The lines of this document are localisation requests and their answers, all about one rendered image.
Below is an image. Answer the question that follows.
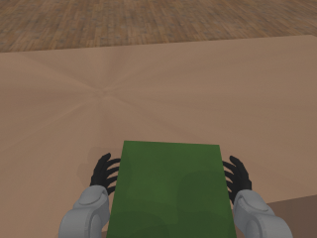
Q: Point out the carton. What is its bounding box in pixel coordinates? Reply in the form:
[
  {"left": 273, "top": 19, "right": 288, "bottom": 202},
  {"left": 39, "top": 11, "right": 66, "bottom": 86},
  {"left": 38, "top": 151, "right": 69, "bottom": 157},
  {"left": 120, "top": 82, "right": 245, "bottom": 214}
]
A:
[{"left": 106, "top": 140, "right": 237, "bottom": 238}]

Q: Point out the right robot hand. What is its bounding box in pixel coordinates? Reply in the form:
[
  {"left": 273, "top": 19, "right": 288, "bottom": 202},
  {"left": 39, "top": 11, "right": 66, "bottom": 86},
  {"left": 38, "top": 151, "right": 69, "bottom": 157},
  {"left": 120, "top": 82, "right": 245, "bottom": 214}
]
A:
[{"left": 222, "top": 156, "right": 252, "bottom": 204}]

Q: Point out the robot left forearm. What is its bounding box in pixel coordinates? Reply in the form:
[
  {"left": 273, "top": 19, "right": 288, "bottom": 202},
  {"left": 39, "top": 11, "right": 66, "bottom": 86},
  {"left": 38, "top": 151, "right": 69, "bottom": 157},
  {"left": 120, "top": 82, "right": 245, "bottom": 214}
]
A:
[{"left": 57, "top": 184, "right": 110, "bottom": 238}]

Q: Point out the left robot hand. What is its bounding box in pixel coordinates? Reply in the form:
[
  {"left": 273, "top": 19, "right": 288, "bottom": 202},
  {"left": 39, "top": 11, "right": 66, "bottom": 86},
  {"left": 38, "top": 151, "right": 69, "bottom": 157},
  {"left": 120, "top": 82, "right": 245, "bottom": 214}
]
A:
[{"left": 90, "top": 153, "right": 121, "bottom": 196}]

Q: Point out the robot right forearm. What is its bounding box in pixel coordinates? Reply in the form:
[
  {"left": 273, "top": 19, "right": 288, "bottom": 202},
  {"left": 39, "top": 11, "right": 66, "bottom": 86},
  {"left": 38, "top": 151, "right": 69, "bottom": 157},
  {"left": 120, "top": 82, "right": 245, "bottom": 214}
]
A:
[{"left": 233, "top": 189, "right": 293, "bottom": 238}]

